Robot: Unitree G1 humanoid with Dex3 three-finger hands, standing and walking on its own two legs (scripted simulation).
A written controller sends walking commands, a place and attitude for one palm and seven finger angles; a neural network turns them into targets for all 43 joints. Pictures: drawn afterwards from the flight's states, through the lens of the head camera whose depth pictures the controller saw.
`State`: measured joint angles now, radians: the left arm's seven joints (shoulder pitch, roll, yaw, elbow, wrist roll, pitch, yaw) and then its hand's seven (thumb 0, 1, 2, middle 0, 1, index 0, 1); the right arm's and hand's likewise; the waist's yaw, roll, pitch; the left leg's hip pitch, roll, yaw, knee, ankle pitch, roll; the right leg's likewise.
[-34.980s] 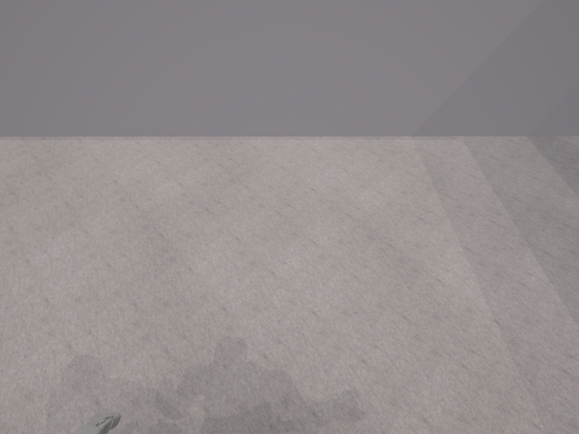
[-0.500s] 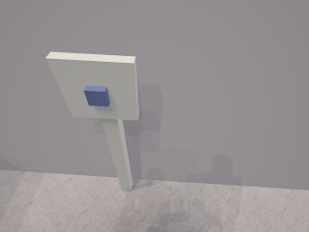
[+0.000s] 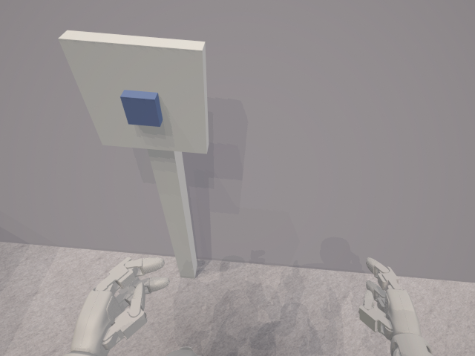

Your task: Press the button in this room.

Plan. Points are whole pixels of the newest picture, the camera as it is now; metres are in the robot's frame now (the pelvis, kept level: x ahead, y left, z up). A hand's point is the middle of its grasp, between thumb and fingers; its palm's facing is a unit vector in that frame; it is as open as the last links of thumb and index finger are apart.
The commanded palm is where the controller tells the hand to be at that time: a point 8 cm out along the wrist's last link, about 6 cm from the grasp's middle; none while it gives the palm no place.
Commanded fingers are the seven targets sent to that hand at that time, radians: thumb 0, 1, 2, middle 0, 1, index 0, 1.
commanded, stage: raise the hand and make a fist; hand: left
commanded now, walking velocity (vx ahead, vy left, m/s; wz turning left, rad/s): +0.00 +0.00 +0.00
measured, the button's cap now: (143, 107) +0.49 +0.21 +0.16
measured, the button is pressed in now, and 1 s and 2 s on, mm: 0 0 0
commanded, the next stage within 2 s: aim a knuckle at the button in 1.56 s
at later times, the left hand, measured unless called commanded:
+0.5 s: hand (90, 281) +0.20 +0.21 +0.09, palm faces +0.08 -0.99 -0.07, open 3.1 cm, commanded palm +0.17 +0.26 +0.09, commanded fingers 0.00 0.90 0.90 -1.30 -1.50 -1.30 -1.50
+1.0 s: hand (61, 254) +0.22 +0.24 +0.13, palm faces -0.01 -1.00 -0.06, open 3.1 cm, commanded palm +0.19 +0.30 +0.14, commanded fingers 0.00 0.90 0.90 -1.30 -1.50 -1.30 -1.50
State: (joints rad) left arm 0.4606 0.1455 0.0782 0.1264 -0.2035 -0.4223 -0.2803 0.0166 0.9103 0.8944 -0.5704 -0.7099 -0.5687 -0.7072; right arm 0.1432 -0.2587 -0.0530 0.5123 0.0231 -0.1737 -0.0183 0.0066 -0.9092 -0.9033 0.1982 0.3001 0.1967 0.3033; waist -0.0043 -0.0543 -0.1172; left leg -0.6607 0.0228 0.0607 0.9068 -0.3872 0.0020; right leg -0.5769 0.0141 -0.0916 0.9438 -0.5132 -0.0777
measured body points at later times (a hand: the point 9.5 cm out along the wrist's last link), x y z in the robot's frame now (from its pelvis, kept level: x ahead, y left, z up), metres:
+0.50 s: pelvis -0.01 +0.03 +0.01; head +0.02 +0.02 +0.46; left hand +0.19 +0.27 +0.09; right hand +0.13 -0.21 -0.08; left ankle +0.04 +0.12 -0.69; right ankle -0.02 -0.06 -0.69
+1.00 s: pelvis +0.00 +0.05 +0.03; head -0.01 +0.04 +0.48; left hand +0.21 +0.30 +0.14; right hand +0.20 -0.16 -0.03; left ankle +0.04 +0.12 -0.69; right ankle -0.02 -0.06 -0.69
